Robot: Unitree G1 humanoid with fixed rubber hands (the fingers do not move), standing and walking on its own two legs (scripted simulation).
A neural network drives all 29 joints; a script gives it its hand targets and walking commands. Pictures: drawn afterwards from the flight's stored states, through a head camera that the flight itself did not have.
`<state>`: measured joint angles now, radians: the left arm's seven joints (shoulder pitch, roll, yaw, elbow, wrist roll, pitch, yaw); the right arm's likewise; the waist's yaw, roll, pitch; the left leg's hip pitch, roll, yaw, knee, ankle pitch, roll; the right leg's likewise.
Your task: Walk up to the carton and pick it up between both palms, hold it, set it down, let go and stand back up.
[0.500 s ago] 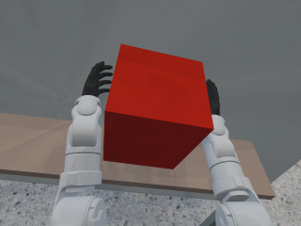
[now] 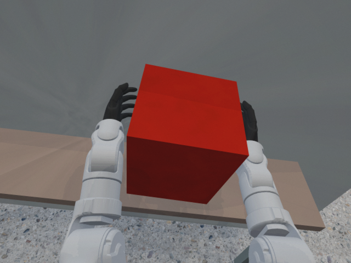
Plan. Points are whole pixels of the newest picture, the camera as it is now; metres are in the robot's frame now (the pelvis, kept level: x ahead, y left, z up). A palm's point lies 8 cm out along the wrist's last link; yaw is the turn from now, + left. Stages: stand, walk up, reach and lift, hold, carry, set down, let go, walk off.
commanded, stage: set down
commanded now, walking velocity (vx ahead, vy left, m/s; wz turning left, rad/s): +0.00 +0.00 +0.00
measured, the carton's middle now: (178, 140) +0.38 -0.02 +0.10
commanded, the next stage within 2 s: none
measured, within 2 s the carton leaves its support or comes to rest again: rests again in 1.74 s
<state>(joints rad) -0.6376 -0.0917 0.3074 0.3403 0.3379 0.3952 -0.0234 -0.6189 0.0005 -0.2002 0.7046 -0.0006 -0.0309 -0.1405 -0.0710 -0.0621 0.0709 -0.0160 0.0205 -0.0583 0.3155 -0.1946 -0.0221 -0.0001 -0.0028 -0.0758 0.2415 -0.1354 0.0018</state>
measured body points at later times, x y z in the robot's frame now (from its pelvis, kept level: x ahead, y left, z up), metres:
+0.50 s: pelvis +0.01 +0.00 +0.00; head +0.01 +0.03 +0.45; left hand +0.41 +0.12 +0.12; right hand +0.39 -0.18 +0.11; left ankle -0.01 +0.13 -0.75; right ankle +0.01 -0.12 -0.75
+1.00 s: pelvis +0.01 +0.00 +0.00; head +0.03 +0.01 +0.45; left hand +0.42 +0.11 +0.09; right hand +0.39 -0.19 +0.09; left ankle -0.01 +0.13 -0.75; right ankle +0.01 -0.12 -0.75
